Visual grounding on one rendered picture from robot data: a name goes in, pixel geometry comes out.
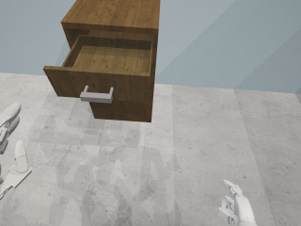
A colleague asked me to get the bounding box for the drawer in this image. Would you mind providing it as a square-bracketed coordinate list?
[43, 35, 153, 103]

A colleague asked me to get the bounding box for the cabinet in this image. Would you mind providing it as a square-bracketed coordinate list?
[61, 0, 161, 122]

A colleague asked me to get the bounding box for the right robot hand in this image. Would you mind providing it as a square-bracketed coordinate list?
[218, 180, 256, 226]

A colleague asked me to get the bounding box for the handle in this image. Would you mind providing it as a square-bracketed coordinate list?
[80, 86, 114, 104]

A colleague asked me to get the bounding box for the left robot hand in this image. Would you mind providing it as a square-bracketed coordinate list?
[0, 102, 33, 201]

